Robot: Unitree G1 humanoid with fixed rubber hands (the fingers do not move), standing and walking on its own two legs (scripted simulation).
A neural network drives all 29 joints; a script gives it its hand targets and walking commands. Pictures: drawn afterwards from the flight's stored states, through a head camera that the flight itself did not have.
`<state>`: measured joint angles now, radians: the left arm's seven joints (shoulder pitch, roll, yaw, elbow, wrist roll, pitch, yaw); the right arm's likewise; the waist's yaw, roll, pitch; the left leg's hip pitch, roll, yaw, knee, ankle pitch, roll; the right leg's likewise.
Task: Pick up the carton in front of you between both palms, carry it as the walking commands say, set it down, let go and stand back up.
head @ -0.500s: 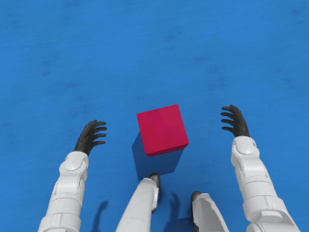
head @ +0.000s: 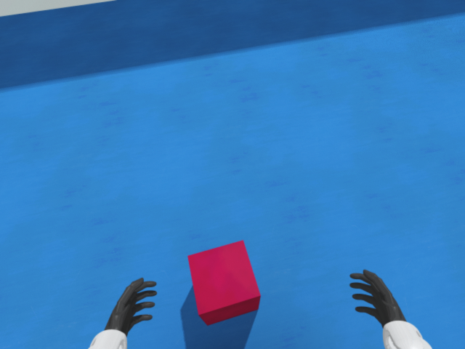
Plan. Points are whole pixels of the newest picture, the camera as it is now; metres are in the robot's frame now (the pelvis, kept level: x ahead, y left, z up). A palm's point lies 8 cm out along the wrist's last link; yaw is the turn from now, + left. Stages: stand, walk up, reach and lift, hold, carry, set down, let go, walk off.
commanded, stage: let go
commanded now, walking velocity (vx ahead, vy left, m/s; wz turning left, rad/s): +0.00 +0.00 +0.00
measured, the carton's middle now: (224, 284) +0.37 +0.10 -0.65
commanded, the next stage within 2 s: stand in 0.46 s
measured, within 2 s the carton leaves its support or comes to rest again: neither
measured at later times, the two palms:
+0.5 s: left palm (105, 332) +0.15 +0.26 -0.07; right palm (391, 335) +0.15 -0.22 -0.07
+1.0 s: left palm (77, 347) +0.13 +0.32 -0.11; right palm out of the picture +0.12 -0.26 -0.08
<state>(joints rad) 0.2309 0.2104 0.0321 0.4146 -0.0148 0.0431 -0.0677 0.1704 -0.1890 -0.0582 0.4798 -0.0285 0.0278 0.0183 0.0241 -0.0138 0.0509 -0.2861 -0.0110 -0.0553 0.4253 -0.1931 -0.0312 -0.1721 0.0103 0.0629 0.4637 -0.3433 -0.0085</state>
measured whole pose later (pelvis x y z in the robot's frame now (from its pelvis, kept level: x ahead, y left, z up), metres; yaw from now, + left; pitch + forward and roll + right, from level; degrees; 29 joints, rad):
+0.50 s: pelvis -0.01 +0.01 +0.00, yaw +0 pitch -1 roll +1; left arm 0.23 0.25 0.03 0.43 0.03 0.16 0.00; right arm 0.20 -0.20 -0.02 0.53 -0.03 0.07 0.01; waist 0.01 -0.04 0.03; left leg -0.24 -0.02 -0.05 0.49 -0.23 -0.02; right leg -0.11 0.01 0.06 0.49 -0.36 0.00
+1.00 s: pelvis +0.00 +0.04 +0.00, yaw -2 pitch +0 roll +0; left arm 0.22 0.36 0.03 0.74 0.04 0.01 0.03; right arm 0.15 -0.31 -0.04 0.83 -0.04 0.00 -0.02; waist -0.01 -0.06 0.01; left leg -0.26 -0.02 -0.02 0.53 -0.27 0.02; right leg -0.10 -0.01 0.08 0.45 -0.35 0.04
